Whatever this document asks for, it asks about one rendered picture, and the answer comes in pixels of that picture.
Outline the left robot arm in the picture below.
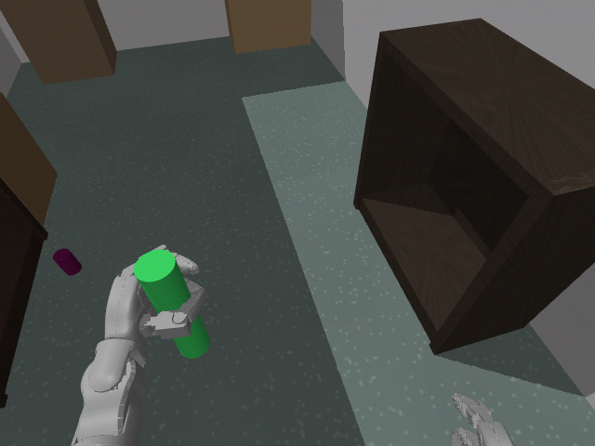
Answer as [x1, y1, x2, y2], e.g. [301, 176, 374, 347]
[71, 337, 148, 446]

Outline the bookshelf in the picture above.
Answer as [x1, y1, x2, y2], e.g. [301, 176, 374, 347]
[0, 178, 48, 409]
[353, 18, 595, 355]

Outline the right robot hand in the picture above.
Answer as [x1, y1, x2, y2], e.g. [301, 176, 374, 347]
[451, 393, 514, 446]

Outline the left robot hand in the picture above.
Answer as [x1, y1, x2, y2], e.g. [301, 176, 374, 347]
[104, 245, 208, 348]

